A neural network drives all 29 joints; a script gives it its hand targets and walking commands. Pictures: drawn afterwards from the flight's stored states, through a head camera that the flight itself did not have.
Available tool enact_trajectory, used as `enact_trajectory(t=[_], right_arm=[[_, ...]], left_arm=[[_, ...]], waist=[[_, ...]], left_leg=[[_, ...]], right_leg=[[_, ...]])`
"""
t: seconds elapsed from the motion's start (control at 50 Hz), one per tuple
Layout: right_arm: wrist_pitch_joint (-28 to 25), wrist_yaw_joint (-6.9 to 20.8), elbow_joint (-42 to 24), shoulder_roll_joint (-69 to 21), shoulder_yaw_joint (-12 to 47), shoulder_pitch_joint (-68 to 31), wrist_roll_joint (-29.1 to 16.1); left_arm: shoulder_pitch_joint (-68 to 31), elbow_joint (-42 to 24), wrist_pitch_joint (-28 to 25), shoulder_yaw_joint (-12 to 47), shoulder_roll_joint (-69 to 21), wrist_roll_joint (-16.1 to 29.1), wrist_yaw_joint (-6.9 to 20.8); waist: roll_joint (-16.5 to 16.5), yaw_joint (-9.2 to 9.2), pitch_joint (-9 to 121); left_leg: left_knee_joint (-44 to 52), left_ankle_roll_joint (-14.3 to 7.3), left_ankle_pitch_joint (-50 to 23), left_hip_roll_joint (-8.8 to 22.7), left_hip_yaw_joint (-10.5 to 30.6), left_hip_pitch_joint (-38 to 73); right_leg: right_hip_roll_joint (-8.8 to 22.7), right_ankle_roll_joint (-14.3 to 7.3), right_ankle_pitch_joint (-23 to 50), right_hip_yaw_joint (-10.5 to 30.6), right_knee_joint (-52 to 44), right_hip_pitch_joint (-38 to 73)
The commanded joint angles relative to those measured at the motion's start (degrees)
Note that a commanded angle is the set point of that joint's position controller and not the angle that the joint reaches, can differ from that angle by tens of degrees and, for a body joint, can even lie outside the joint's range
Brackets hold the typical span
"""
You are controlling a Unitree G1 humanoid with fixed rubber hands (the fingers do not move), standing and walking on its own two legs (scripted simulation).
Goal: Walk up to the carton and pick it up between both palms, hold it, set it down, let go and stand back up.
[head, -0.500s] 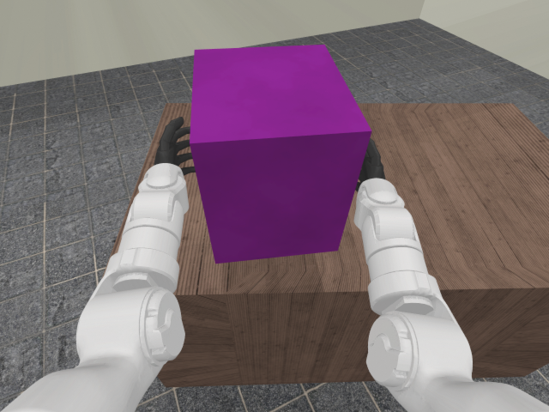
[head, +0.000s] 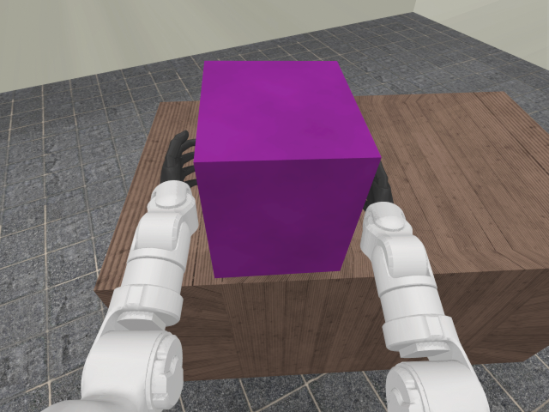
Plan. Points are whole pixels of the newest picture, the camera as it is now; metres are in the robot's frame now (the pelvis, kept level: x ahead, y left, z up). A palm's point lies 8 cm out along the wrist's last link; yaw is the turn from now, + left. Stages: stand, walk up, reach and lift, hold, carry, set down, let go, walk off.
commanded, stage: reach and lift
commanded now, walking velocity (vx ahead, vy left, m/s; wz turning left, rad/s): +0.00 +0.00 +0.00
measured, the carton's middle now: (275, 170) +0.45 -0.01 +0.12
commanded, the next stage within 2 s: hold in 1.40 s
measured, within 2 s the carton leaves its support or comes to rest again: neither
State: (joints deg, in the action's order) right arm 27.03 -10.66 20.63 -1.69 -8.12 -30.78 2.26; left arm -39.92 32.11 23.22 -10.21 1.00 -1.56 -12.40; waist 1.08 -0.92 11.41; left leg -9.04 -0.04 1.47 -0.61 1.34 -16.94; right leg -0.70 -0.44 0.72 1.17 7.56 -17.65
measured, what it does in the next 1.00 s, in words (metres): stands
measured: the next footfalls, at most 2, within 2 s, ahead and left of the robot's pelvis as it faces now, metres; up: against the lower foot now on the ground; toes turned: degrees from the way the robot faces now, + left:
none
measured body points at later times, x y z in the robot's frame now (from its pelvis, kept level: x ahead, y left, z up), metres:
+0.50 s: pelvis +0.02 -0.01 +0.00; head +0.02 -0.01 +0.45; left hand +0.42 +0.16 +0.14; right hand +0.40 -0.14 +0.13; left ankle +0.02 +0.12 -0.75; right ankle +0.04 -0.11 -0.75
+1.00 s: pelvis +0.00 +0.00 +0.00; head -0.04 +0.00 +0.45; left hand +0.37 +0.17 +0.19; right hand +0.37 -0.13 +0.18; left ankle +0.02 +0.12 -0.75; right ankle +0.04 -0.11 -0.75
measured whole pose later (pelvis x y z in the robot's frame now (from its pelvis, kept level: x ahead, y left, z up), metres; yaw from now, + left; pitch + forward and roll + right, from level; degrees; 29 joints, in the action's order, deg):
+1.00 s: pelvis +0.00 +0.00 +0.00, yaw +1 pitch +1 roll +0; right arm 48.6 -6.3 6.1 -2.2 -8.2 -33.5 5.8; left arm -36.2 9.0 48.0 -12.2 -1.6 -6.8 -9.8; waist 0.4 0.5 7.6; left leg -5.8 -0.4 0.8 -1.1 2.0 -6.4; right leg -0.2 0.0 0.9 0.7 4.6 -6.9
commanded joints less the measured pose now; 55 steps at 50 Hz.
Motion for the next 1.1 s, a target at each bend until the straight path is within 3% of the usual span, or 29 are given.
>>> enact_trajectory(t=[0.0, 0.1, 0.2, 0.3, 0.38, 0.48, 0.56, 0.68, 0.82, 0.86, 0.98, 1.08], right_arm=[[-2.65, 10.38, -13.05, -37.99, 30.77, -59.19, -5.38], [1.19, 11.33, -6.48, -34.29, 21.95, -57.79, -1.65], [2.79, 11.28, -5.94, -32.83, 17.87, -56.45, -0.48], [3.04, 10.69, -9.78, -33.93, 19.45, -54.29, -1.82], [2.94, 10.26, -17.16, -35.06, 24.56, -52.48, -4.27], [3.89, 9.63, -26.58, -35.52, 31.47, -49.31, -7.64], [5.62, 9.43, -30.22, -33.95, 32.98, -47.07, -8.34], [9.79, 9.92, -31.68, -29.29, 29.88, -43.69, -7.14], [14.89, 10.54, -30.64, -23.38, 23.03, -43.18, -5.13], [15.70, 10.66, -29.89, -21.92, 21.42, -44.09, -5.25], [16.42, 11.65, -26.87, -20.28, 18.23, -48.03, -4.76], [15.62, 12.20, -24.67, -21.38, 17.63, -50.86, -5.03]], left_arm=[[-43.53, -10.34, 0.00, 27.38, -44.73, 6.22, 14.16], [-44.64, -6.06, 3.71, 19.32, -40.32, 3.09, 14.99], [-45.64, -6.88, 5.19, 15.67, -37.44, 1.75, 15.54], [-43.23, -10.32, 5.52, 16.84, -37.79, 2.32, 16.00], [-40.10, -17.19, 5.54, 21.44, -38.75, 4.47, 15.91], [-36.19, -27.79, 6.93, 27.63, -38.79, 7.22, 14.67], [-33.75, -34.08, 9.30, 30.14, -37.44, 7.88, 13.35], [-30.32, -37.10, 14.90, 29.56, -34.96, 7.09, 12.54], [-29.32, -35.46, 20.63, 24.76, -30.61, 5.99, 12.90], [-30.65, -35.11, 21.52, 23.64, -29.45, 5.85, 12.98], [-35.01, -33.27, 21.97, 21.29, -28.13, 5.60, 13.59], [-38.60, -32.09, 20.61, 20.10, -28.02, 5.69, 13.97]], waist=[[-1.39, 1.69, 29.12], [-2.08, 0.59, 23.26], [-1.33, -0.20, 24.33], [-0.93, 0.10, 26.75], [-1.63, 0.86, 31.92], [-1.47, 1.98, 36.55], [-0.76, 2.30, 35.46], [0.65, 1.78, 28.61], [0.26, 0.88, 21.55], [1.45, 0.93, 20.13], [1.40, 0.62, 19.22], [0.25, 0.58, 20.10]], left_leg=[[-0.75, -0.06, 5.15, -0.62, -0.14, 4.45], [-0.94, -0.29, 6.50, -1.04, -0.46, 4.64], [-0.39, -0.24, 0.20, -1.47, -0.57, 8.17], [0.49, -0.05, -10.17, -1.93, -0.14, 11.52], [0.33, 0.16, -20.83, -2.13, 0.26, 15.74], [0.27, 0.96, -27.95, -1.91, 0.31, 17.96], [0.59, 1.40, -27.45, -1.82, -0.23, 19.09], [0.90, 2.72, -23.73, -1.31, -0.92, 19.52], [2.08, 3.61, -14.39, -0.89, -1.50, 17.66], [2.36, 3.70, -11.46, -0.92, -1.71, 16.77], [2.72, 3.26, -2.57, -0.47, -1.60, 14.18], [2.18, 2.46, 1.25, -0.52, -1.47, 13.07]], right_leg=[[-0.10, -0.84, -6.21, 0.66, 3.76, 16.33], [-0.56, -0.66, -7.17, 0.22, 3.49, 14.72], [-0.54, 0.27, 2.39, 0.28, 3.70, 19.53], [-0.19, 1.51, 16.41, 0.83, 4.62, 25.97], [-0.37, 2.76, 27.53, 1.28, 5.41, 30.32], [-0.28, 3.41, 33.65, 1.52, 5.73, 33.11], [-0.41, 3.32, 30.69, 1.32, 4.91, 31.47], [-1.22, 2.00, 19.46, 0.07, 1.45, 26.22], [-1.94, 1.13, 7.28, -1.51, -1.65, 22.88], [-1.78, 0.92, 4.08, -1.87, -1.76, 22.14], [-1.77, 0.80, -3.09, -2.56, -1.17, 20.49], [-1.50, 1.05, -4.80, -2.43, -0.08, 20.01]])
